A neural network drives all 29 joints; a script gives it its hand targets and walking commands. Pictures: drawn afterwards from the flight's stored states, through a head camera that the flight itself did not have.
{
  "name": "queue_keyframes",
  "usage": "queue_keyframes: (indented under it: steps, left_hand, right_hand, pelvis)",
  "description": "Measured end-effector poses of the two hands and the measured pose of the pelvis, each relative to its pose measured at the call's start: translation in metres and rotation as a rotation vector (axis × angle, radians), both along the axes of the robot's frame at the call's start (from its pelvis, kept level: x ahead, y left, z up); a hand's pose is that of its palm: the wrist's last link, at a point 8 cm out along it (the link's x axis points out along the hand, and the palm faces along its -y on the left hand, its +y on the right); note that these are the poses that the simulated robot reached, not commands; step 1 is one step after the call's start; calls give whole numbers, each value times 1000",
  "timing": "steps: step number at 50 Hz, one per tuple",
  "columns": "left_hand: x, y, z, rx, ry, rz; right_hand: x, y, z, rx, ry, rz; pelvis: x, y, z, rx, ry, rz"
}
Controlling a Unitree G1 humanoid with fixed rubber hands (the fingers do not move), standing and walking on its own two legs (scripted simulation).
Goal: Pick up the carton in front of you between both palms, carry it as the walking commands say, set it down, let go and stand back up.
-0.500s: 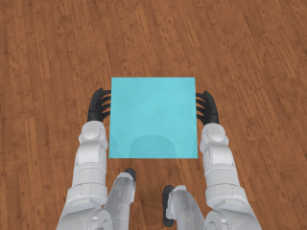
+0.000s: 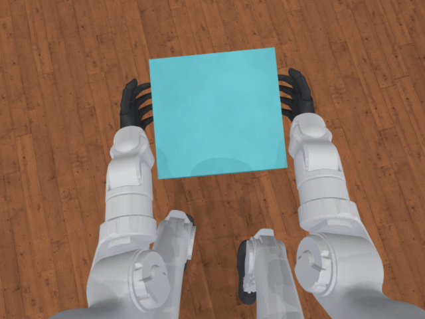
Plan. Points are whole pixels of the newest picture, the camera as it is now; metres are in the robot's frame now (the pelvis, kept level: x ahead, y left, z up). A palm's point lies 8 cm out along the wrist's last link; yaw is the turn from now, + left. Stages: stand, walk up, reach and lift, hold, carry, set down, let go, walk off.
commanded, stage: set down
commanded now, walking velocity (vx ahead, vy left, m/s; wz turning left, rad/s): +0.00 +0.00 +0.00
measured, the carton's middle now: (216, 127) +0.47 +0.06 -0.18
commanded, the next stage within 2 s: none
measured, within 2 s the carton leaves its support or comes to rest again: rests again in 1.52 s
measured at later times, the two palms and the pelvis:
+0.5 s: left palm (156, 138) +0.44 +0.20 -0.24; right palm (278, 112) +0.54 -0.08 -0.24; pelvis -0.03 +0.00 -0.11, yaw +1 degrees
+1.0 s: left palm (162, 133) +0.48 +0.20 -0.32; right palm (266, 115) +0.57 -0.08 -0.36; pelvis -0.02 -0.02 -0.17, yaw +5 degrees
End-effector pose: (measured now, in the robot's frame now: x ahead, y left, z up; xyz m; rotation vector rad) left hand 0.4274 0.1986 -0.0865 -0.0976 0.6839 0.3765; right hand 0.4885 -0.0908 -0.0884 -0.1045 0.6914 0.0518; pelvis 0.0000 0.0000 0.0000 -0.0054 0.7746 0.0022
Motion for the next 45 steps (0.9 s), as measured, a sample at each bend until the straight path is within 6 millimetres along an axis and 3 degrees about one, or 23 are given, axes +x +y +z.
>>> queue_keyframes:
  steps: [12, 34, 45]
  left_hand:
    - [10, -4, -73, -1, 15, 40]
    - [24, 0, -207, 23, 75, 127]
    - [47, 5, -230, 41, 98, 114]
  right_hand:
    - [27, -1, -69, -22, 13, 58]
    - [70, 14, -208, -67, 53, 205]
    - [83, 15, -259, -76, 86, 246]
  pelvis:
    - [-15, 4, -59, 6, 43, -6]
    - [-27, -11, -140, 64, 33, -25]
    - [-20, -18, -165, 99, 43, -27]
